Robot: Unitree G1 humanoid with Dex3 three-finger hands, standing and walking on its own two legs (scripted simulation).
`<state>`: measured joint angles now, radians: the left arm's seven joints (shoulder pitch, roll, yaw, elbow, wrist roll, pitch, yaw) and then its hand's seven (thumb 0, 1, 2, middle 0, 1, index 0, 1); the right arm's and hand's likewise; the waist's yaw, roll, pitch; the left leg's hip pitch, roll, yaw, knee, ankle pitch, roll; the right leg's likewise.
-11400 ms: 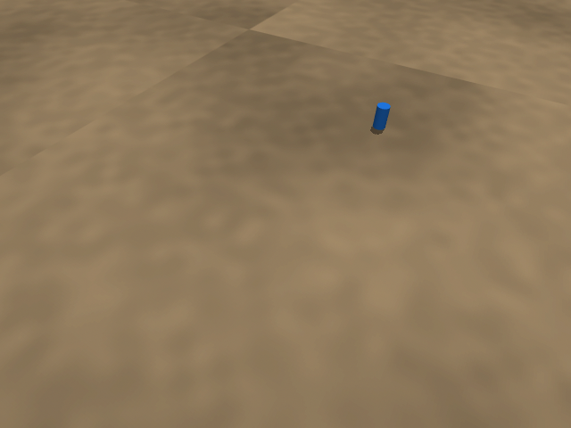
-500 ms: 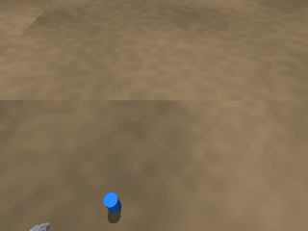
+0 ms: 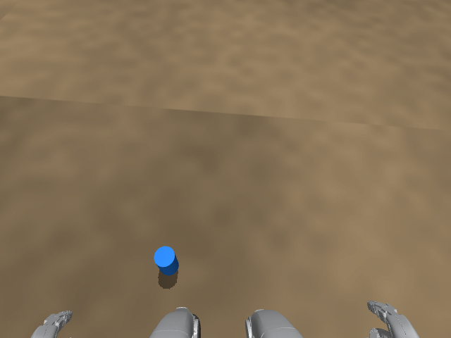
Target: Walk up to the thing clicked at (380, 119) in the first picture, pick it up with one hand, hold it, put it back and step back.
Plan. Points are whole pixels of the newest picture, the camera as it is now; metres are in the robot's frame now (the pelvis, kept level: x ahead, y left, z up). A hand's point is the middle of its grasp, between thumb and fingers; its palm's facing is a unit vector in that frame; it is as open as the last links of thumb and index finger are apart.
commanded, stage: walk up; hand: left
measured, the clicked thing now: (167, 261) +0.41 +0.21 -0.68
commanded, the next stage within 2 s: stand in 0.84 s
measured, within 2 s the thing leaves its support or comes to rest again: neither
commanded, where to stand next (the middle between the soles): +0.08 -0.01 m, yaw +2 degrees
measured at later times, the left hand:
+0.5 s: hand out of the picture +0.06 +0.26 -0.14, palm faces +0.00 -0.93 -0.37, open 7.4 cm
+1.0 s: hand out of the picture +0.14 +0.24 -0.12, palm faces -0.02 -0.93 -0.36, open 7.4 cm
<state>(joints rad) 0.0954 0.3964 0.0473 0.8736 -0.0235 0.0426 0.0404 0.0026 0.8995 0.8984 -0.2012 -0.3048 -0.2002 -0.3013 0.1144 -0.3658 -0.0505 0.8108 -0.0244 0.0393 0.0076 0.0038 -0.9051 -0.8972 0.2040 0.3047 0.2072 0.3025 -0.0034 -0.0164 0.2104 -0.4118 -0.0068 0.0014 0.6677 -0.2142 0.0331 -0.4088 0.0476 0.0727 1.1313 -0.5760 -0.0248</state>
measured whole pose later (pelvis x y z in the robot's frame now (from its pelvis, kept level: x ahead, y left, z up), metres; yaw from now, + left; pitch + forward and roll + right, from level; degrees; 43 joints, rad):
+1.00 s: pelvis +0.04 -0.02 +0.02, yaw +0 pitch -3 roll +0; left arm 0.10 0.36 0.00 1.05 0.00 -0.01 -0.01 0.00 0.90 0.90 -0.20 -0.30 -0.20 -0.30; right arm 0.13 -0.36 0.00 1.05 0.00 0.00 0.02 0.00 -0.91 -0.90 0.20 0.30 0.20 0.30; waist -0.01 0.02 0.08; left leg -0.19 0.00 -0.05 0.48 -0.24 -0.02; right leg -0.15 -0.01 0.00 0.49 -0.28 0.01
